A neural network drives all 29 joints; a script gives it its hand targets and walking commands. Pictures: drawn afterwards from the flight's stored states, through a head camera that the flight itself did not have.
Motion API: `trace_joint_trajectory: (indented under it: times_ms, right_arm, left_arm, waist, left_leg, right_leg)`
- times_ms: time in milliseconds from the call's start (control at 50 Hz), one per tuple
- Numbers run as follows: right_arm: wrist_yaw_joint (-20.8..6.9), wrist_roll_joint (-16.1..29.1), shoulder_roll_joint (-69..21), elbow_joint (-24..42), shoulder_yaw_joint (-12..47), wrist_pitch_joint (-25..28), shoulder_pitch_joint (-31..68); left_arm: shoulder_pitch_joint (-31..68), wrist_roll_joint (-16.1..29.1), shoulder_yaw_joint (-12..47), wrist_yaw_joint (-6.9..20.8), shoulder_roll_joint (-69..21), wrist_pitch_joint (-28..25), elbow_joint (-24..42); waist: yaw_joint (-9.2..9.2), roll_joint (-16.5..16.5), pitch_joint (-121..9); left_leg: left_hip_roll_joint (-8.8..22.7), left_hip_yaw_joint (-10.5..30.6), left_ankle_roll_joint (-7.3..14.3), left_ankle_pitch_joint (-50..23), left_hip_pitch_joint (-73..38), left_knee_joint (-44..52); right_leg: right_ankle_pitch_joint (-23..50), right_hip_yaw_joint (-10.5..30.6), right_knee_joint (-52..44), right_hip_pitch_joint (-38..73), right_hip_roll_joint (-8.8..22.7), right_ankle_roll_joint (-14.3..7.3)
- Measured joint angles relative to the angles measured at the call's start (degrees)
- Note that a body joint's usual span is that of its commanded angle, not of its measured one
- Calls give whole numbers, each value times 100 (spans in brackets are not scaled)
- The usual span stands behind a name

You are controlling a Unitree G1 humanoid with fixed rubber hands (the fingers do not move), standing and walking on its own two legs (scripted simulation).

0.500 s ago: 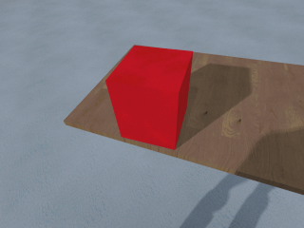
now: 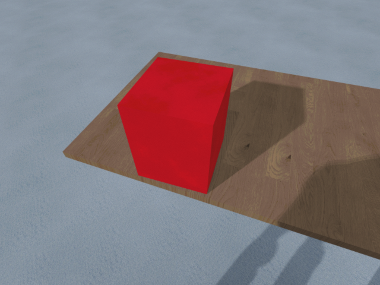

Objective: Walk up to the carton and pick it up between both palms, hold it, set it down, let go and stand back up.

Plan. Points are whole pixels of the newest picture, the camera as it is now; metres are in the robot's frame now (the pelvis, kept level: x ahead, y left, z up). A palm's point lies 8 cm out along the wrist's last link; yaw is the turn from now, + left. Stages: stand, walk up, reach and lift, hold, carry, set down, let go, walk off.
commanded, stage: walk up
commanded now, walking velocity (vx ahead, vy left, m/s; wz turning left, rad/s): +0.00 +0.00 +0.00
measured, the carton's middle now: (182, 125) +0.50 +0.04 +0.06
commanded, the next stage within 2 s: none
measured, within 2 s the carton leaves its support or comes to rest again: neither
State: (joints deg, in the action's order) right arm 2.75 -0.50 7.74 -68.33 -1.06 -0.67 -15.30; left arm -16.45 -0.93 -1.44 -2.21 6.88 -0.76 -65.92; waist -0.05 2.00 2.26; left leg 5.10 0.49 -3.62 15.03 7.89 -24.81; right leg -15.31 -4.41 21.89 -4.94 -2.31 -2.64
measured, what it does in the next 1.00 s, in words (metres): steps to the left: left foot, then right foot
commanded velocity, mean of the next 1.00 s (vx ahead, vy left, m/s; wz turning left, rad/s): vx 0.01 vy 0.06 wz -0.07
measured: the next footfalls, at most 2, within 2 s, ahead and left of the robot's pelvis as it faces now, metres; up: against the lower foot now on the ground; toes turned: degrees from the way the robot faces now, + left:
left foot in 0.38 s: +0.12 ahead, +0.23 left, +0.00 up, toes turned -2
right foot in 0.64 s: +0.07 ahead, +0.00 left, +0.00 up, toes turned -4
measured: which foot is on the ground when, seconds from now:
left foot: down 0.00-0.08, up 0.10-0.36, down 0.38-1.00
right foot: down 0.00-0.38, up 0.40-0.62, down 0.64-1.00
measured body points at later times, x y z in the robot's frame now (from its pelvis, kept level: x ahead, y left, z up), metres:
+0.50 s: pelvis +0.04 +0.10 -0.01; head +0.06 +0.12 +0.44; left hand +0.01 +0.35 -0.17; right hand +0.06 -0.13 -0.16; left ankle +0.08 +0.23 -0.74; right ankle -0.02 -0.05 -0.72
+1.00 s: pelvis +0.07 +0.10 +0.00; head +0.09 +0.09 +0.45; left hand +0.06 +0.31 -0.16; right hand +0.06 -0.11 -0.17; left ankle +0.08 +0.23 -0.74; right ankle +0.03 +0.00 -0.74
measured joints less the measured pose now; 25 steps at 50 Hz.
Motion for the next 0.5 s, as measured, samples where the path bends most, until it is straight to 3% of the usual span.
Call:
trace_joint_trajectory:
  times_ms: [80, 160, 240, 300, 380, 420, 460, 500]
  right_arm:
    - [13, 20, -66, 20, 24, 72, 25]
    - [-119, -227, 256, 308, -260, -208, 96]
    - [-206, -182, 629, 686, -393, -254, 308]
    - [-229, -121, 762, 927, -411, -235, 501]
    - [-230, 3, 609, 1057, -265, 34, 574]
    - [-178, -57, 346, 939, -207, 106, 483]
    - [-166, -66, 164, 832, -138, 71, 344]
    - [-156, -66, 0, 737, -71, 38, 261]
  left_arm:
    - [-3, 16, 10, -21, 30, -27, -45]
    - [-294, -119, -67, -147, -46, 21, -20]
    - [-678, -178, -217, -174, 96, 141, -174]
    - [-796, -183, -255, -171, 221, 127, -200]
    - [-745, -117, -257, -136, 392, 167, -214]
    - [-549, -76, -244, -82, 538, 194, -161]
    - [-365, -20, -211, -63, 542, 267, 13]
    - [-150, 17, -180, -13, 508, 296, 154]
  waist:
    - [16, -53, 70]
    - [346, 51, 14]
    - [289, 232, 60]
    - [264, 320, 181]
    - [41, 210, 306]
    - [114, -235, 312]
    - [157, -372, 225]
    - [151, -454, 195]
  left_leg:
    - [-35, -11, -33, 36, -26, 51]
    - [-308, -299, -38, 834, 777, -2025]
    - [-368, -308, -48, 367, 1514, -2955]
    - [-242, -172, -79, 298, 1687, -2627]
    - [-22, -71, -68, -425, 1072, -623]
    - [-257, -236, 87, -232, 1001, -743]
    - [-290, -245, 197, -110, 979, -797]
    - [-318, -215, 232, -310, 853, -579]
  right_leg:
    - [-42, 10, -5, 3, 38, 24]
    - [-42, 422, 144, -273, 217, 186]
    - [29, 655, 35, -333, 445, 404]
    - [4, 765, 56, -335, 556, 576]
    - [-441, 665, 681, -352, 625, 771]
    - [-1068, 803, 1287, -526, 821, 603]
    - [-1519, 786, 1759, -735, 677, 455]
    - [-1521, 673, 2142, -909, 532, 362]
